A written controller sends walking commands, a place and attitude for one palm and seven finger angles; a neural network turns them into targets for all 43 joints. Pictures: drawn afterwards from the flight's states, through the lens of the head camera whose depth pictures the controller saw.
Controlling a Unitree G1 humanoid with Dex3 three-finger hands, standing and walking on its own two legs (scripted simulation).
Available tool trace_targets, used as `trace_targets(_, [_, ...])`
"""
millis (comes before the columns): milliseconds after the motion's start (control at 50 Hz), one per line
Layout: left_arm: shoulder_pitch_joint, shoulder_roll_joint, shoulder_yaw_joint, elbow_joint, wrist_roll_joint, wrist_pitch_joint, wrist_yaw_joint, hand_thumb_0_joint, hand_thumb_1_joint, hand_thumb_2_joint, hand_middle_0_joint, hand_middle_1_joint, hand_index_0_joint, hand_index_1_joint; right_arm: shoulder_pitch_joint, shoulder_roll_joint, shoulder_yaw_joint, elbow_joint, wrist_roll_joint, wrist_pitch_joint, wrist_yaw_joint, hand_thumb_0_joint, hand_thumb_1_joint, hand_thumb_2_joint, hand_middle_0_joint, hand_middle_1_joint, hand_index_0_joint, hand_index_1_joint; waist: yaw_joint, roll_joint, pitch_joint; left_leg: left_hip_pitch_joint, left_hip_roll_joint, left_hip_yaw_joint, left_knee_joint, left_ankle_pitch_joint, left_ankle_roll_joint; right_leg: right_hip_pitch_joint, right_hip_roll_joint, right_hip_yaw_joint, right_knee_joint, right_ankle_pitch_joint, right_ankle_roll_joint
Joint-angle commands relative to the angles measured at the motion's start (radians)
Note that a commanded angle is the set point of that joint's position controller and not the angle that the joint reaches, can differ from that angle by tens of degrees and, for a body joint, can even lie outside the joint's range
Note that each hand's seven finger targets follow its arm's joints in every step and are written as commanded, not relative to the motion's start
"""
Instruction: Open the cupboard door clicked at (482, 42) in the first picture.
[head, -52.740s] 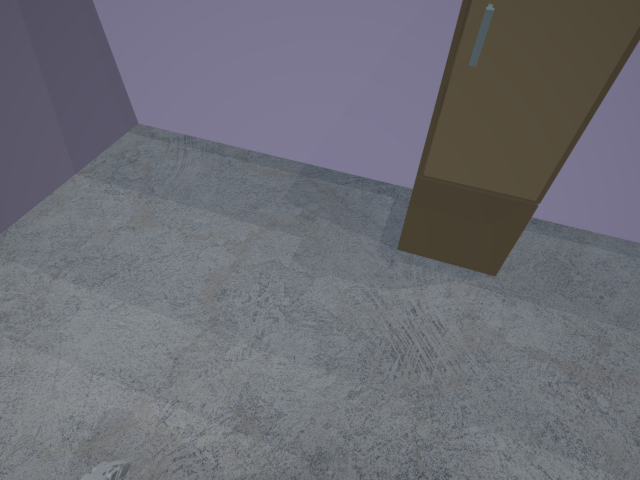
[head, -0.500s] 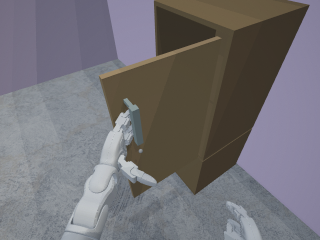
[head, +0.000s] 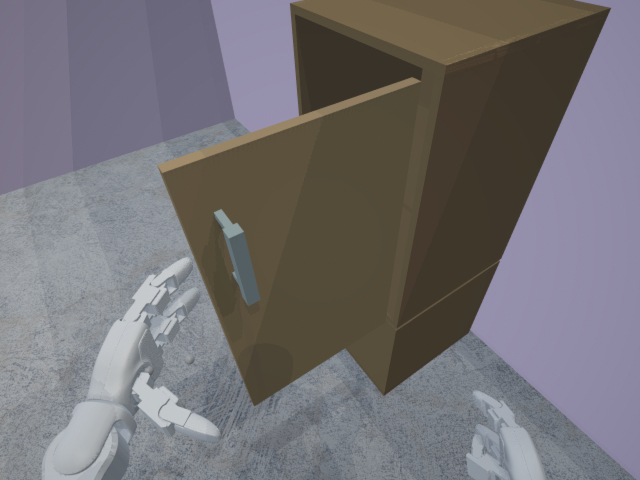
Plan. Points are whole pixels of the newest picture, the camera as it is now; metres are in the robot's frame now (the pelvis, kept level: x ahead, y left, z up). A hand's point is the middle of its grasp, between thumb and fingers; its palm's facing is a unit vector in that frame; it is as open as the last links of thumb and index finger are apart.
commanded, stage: slide the hand sideways off the handle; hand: left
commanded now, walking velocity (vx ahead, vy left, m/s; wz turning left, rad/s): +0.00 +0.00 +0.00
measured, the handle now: (236, 258) +0.35 +0.14 +0.12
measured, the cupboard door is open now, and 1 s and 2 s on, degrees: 90 90 90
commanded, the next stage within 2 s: draw the hand back to the body in 0.18 s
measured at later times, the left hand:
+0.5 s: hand (137, 368) +0.20 +0.21 +0.12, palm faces -0.03 -1.00 -0.09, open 16.3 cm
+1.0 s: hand (77, 357) +0.20 +0.27 +0.13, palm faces +0.28 -0.92 -0.28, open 14.8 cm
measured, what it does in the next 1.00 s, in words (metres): shifts its weight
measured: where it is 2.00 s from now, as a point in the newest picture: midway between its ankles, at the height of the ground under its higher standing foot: outside the picture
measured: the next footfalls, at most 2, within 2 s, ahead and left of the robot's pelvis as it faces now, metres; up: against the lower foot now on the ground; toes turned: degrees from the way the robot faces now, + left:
none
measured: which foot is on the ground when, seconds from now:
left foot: down 0.00-1.00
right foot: down 0.00-1.00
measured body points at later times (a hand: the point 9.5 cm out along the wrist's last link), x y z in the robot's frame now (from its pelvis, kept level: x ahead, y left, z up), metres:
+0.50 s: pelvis -0.02 +0.02 +0.00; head -0.03 +0.00 +0.45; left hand +0.19 +0.26 +0.12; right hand +0.17 -0.20 -0.07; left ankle -0.04 +0.11 -0.73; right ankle +0.01 -0.06 -0.73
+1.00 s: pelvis +0.00 +0.06 +0.01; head -0.01 +0.05 +0.46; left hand +0.18 +0.31 +0.15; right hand +0.19 -0.15 -0.06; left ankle -0.04 +0.11 -0.73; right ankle +0.01 -0.06 -0.73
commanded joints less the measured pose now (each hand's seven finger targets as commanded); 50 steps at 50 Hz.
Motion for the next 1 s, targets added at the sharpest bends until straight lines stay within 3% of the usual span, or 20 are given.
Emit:
trace_targets(0, [-0.124, 0.144, 0.132, -0.203, -0.054, -0.109, -0.048, 0.0, -0.5, 0.3, -0.15, -0.3, -0.15, -0.3, -0.11, -0.087, -0.034, -0.147, 0.007, -0.097, -0.014, 0.0, -0.9, -0.9, 0.2, 0.3, 0.2, 0.3, -0.016, -0.082, -0.12, -0.123, -0.016, -0.03, -0.034, 0.228, 0.017, 0.161, -0.087, 0.186, -0.097, 0.276, 0.081])
trace_targets(60, [-0.102, 0.16, 0.153, -0.189, -0.07, -0.12, -0.078, 0.0, -0.5, 0.3, -0.15, -0.3, -0.15, -0.3, -0.113, -0.093, -0.037, -0.143, 0.011, -0.118, -0.013, 0.0, -0.9, -0.9, 0.2, 0.3, 0.2, 0.3, -0.014, -0.065, -0.133, -0.134, -0.016, -0.031, -0.023, 0.222, 0.015, 0.16, -0.097, 0.199, -0.094, 0.268, 0.086])
trace_targets(120, [-0.096, 0.186, 0.191, -0.157, -0.089, -0.125, -0.101, 0.0, -0.5, 0.3, -0.15, -0.3, -0.15, -0.3, -0.116, -0.1, -0.039, -0.138, 0.013, -0.138, -0.018, 0.0, -0.9, -0.9, 0.2, 0.3, 0.2, 0.3, -0.011, -0.097, -0.11, -0.158, -0.015, -0.036, -0.018, 0.189, 0.015, 0.14, -0.101, 0.208, -0.108, 0.196, 0.09])
trace_targets(180, [-0.168, 0.178, 0.175, -0.144, -0.102, -0.129, -0.108, 0.0, -0.5, 0.3, -0.15, -0.3, -0.15, -0.3, -0.127, -0.104, -0.038, -0.13, 0.016, -0.155, -0.022, 0.0, -0.9, -0.9, 0.2, 0.3, 0.2, 0.3, -0.023, -0.087, -0.089, -0.171, -0.013, -0.039, -0.005, 0.141, 0.014, 0.109, -0.114, 0.233, -0.133, 0.079, 0.094])
trace_targets(260, [-0.21, 0.165, 0.15, -0.151, -0.104, -0.145, -0.103, 0.0, -0.5, 0.3, -0.15, -0.3, -0.15, -0.3, -0.136, -0.104, -0.038, -0.125, 0.018, -0.184, -0.023, 0.0, -0.9, -0.9, 0.2, 0.3, 0.2, 0.3, -0.021, -0.069, -0.1, -0.17, -0.012, -0.049, -0.004, 0.114, 0.014, 0.094, -0.12, 0.237, -0.143, -0.016, 0.085])
trace_targets(280, [-0.202, 0.199, 0.184, -0.149, -0.102, -0.148, -0.098, 0.0, -0.5, 0.3, -0.15, -0.3, -0.15, -0.3, -0.132, -0.105, -0.041, -0.121, 0.019, -0.189, -0.024, 0.0, -0.9, -0.9, 0.2, 0.3, 0.2, 0.3, -0.014, -0.059, -0.106, -0.168, -0.009, -0.051, -0.007, 0.114, 0.013, 0.098, -0.119, 0.232, -0.143, -0.029, 0.081])
trace_targets(320, [-0.173, 0.192, 0.175, -0.176, -0.093, -0.155, -0.097, 0.0, -0.5, 0.3, -0.15, -0.3, -0.15, -0.3, -0.133, -0.101, -0.038, -0.126, 0.019, -0.202, -0.021, 0.0, -0.9, -0.9, 0.2, 0.3, 0.2, 0.3, 0.0, -0.034, -0.124, -0.146, -0.013, -0.052, -0.026, 0.146, 0.016, 0.109, -0.102, 0.197, -0.126, -0.003, 0.068])
trace_targets(360, [-0.157, 0.211, 0.196, -0.174, -0.094, -0.148, -0.095, 0.0, -0.5, 0.3, -0.15, -0.3, -0.15, -0.3, -0.136, -0.102, -0.037, -0.125, 0.019, -0.208, -0.021, 0.0, -0.9, -0.9, 0.2, 0.3, 0.2, 0.3, 0.004, -0.056, -0.127, -0.148, -0.009, -0.054, -0.033, 0.158, 0.016, 0.116, -0.1, 0.19, -0.117, 0.021, 0.067])
trace_targets(420, [-0.153, 0.197, 0.192, -0.163, -0.097, -0.121, -0.102, 0.0, -0.5, 0.3, -0.15, -0.3, -0.15, -0.3, -0.136, -0.104, -0.033, -0.124, 0.024, -0.212, -0.023, 0.0, -0.9, -0.9, 0.2, 0.3, 0.2, 0.3, 0.004, -0.031, -0.074, -0.132, -0.007, -0.056, -0.065, 0.144, 0.016, 0.081, -0.076, 0.144, -0.116, 0.01, 0.059])
trace_targets(440, [-0.151, 0.197, 0.19, -0.146, -0.097, -0.106, -0.101, 0.0, -0.5, 0.3, -0.15, -0.3, -0.15, -0.3, -0.139, -0.109, -0.031, -0.124, 0.024, -0.213, -0.024, 0.0, -0.9, -0.9, 0.2, 0.3, 0.2, 0.3, 0.003, -0.063, -0.055, -0.134, -0.002, -0.062, -0.072, 0.139, 0.016, 0.072, -0.071, 0.132, -0.116, -0.001, 0.058])
trace_targets(540, [-0.152, 0.175, 0.163, -0.23, -0.091, -0.06, -0.1, 0.0, -0.5, 0.3, -0.15, -0.3, -0.15, -0.3, -0.14, -0.111, -0.027, -0.131, 0.026, -0.229, -0.023, 0.0, -0.9, -0.9, 0.2, 0.3, 0.2, 0.3, 0.008, 0.015, -0.078, -0.075, -0.002, -0.071, -0.107, 0.176, 0.009, 0.075, -0.051, 0.078, -0.091, 0.078, 0.051])
trace_targets(660, [-0.113, 0.191, 0.193, -0.286, -0.083, -0.039, -0.092, 0.0, -0.5, 0.3, -0.15, -0.3, -0.15, -0.3, -0.129, -0.109, -0.028, -0.128, 0.02, -0.236, -0.017, 0.0, -0.9, -0.9, 0.2, 0.3, 0.2, 0.3, 0.014, -0.029, -0.093, -0.049, 0.003, -0.084, -0.127, 0.248, -0.011, 0.088, -0.039, 0.051, -0.078, 0.153, 0.05])
trace_targets(760, [-0.125, 0.203, 0.215, -0.297, -0.089, -0.009, -0.102, 0.0, -0.325, 0.375, -0.156, -0.3, -0.156, -0.3, -0.132, -0.113, -0.027, -0.12, 0.024, -0.225, -0.017, 0.0, -0.9, -0.9, 0.2, 0.3, 0.2, 0.3, 0.01, -0.003, -0.069, -0.031, 0.008, -0.095, -0.14, 0.274, -0.029, 0.082, -0.033, 0.039, -0.08, 0.163, 0.047])
trace_targets(780, [-0.157, 0.284, 0.214, -0.455, 0.068, -0.075, 0.069, 0.0, -0.29, 0.39, -0.158, -0.3, -0.158, -0.3, -0.138, -0.102, -0.036, -0.128, -0.01, -0.216, -0.021, 0.0, -0.9, -0.9, 0.2, 0.3, 0.2, 0.3, 0.031, 0.038, -0.033, -0.071, 0.026, -0.1, -0.185, 0.237, -0.014, 0.145, -0.039, 0.083, -0.102, 0.142, 0.042])
trace_targets(800, [-0.034, 0.185, 0.166, -0.37, 0.084, -0.075, 0.143, 0.0, -0.255, 0.405, -0.159, -0.3, -0.159, -0.3, -0.119, -0.09, -0.031, -0.116, -0.021, -0.211, -0.021, 0.0, -0.9, -0.9, 0.2, 0.3, 0.2, 0.3, 0.018, 0.012, 0.02, -0.085, 0.033, -0.109, -0.213, 0.209, -0.024, 0.14, -0.045, 0.077, -0.109, 0.123, 0.039])
trace_targets(820, [0.016, 0.133, 0.121, -0.355, 0.094, -0.071, 0.172, 0.0, -0.22, 0.42, -0.16, -0.3, -0.16, -0.3, -0.116, -0.092, -0.033, -0.115, -0.019, -0.201, -0.014, 0.0, -0.9, -0.9, 0.2, 0.3, 0.2, 0.3, 0.011, 0.006, 0.039, -0.089, 0.037, -0.112, -0.225, 0.192, -0.028, 0.131, -0.046, 0.078, -0.111, 0.11, 0.04])
trace_targets(840, [0.004, 0.139, 0.112, -0.38, 0.112, -0.079, 0.199, 0.0, -0.185, 0.435, -0.161, -0.3, -0.161, -0.3, -0.119, -0.101, -0.038, -0.112, -0.02, -0.19, -0.008, 0.0, -0.9, -0.9, 0.2, 0.3, 0.2, 0.3, 0.011, -0.016, 0.027, -0.082, 0.047, -0.121, -0.235, 0.201, -0.026, 0.151, -0.045, 0.082, -0.114, 0.116, 0.039])
trace_targets(860, [-0.005, 0.146, 0.113, -0.402, 0.125, -0.089, 0.221, 0.0, -0.15, 0.45, -0.162, -0.3, -0.162, -0.3, -0.12, -0.099, -0.039, -0.11, -0.023, -0.179, -0.007, 0.0, -0.9, -0.9, 0.2, 0.3, 0.2, 0.3, 0.01, 0.023, 0.012, -0.059, 0.048, -0.112, -0.236, 0.239, -0.027, 0.166, -0.049, 0.087, -0.117, 0.133, 0.04])
trace_targets(900, [-0.007, 0.174, 0.139, -0.415, 0.146, -0.107, 0.257, 0.0, -0.08, 0.48, -0.165, -0.3, -0.165, -0.3, -0.117, -0.098, -0.042, -0.103, -0.029, -0.165, -0.006, 0.0, -0.9, -0.9, 0.2, 0.3, 0.2, 0.3, 0.012, 0.043, -0.017, -0.031, 0.048, -0.108, -0.242, 0.279, -0.035, 0.193, -0.05, 0.092, -0.123, 0.153, 0.038])
trace_targets(980, [0.028, 0.209, 0.183, -0.406, 0.168, -0.122, 0.294, 0.0, 0.06, 0.54, -0.17, -0.3, -0.17, -0.3, -0.115, -0.094, -0.05, -0.091, -0.033, -0.137, -0.008, 0.0, -0.9, -0.9, 0.2, 0.3, 0.2, 0.3, 0.017, 0.018, -0.047, 0.014, 0.048, -0.092, -0.24, 0.396, -0.042, 0.234, -0.049, 0.097, -0.14, 0.212, 0.037])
